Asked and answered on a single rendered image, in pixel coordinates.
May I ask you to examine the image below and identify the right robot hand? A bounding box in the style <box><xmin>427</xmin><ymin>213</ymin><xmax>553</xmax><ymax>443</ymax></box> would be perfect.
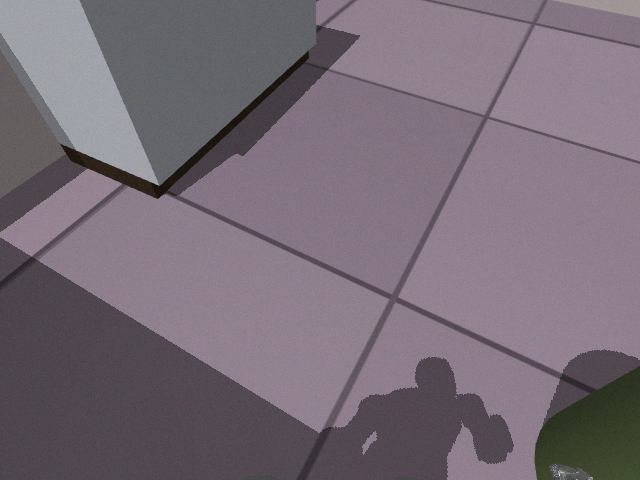
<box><xmin>549</xmin><ymin>463</ymin><xmax>593</xmax><ymax>480</ymax></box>

